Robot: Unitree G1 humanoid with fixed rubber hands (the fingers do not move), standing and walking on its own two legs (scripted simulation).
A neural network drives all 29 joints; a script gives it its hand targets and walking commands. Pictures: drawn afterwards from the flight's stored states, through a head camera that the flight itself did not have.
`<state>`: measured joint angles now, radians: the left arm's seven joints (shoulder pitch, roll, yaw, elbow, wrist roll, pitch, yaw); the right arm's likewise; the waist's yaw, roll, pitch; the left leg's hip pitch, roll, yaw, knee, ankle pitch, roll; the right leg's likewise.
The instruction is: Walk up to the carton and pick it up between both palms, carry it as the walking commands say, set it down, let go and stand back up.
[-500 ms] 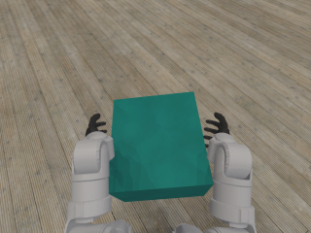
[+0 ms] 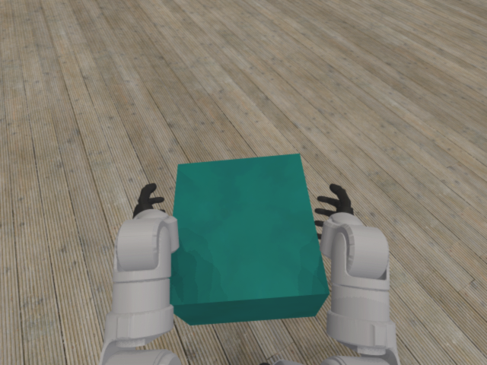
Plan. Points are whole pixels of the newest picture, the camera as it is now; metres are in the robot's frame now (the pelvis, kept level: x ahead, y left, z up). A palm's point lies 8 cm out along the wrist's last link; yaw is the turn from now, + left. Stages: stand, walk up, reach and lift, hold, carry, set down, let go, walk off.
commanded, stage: carry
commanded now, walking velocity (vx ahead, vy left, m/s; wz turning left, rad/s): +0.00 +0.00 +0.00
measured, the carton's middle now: (245, 238) +0.33 +0.01 -0.03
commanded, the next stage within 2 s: hold in 0.66 s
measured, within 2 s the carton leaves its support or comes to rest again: neither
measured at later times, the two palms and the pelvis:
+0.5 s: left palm (150, 227) +0.28 +0.16 +0.08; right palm (348, 238) +0.28 -0.14 +0.09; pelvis -0.01 +0.00 +0.00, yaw +0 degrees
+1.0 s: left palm (148, 231) +0.28 +0.16 +0.07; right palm (349, 254) +0.28 -0.15 +0.04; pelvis -0.01 +0.00 +0.00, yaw +3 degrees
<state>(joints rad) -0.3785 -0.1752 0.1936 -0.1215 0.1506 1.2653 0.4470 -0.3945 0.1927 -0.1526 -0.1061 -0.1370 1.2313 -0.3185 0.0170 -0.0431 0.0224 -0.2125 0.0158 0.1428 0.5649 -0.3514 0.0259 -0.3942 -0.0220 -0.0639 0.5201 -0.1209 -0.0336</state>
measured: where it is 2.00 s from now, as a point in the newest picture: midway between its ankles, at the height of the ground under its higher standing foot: outside the picture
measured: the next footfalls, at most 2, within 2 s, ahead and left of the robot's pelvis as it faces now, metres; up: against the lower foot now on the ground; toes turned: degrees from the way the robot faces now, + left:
none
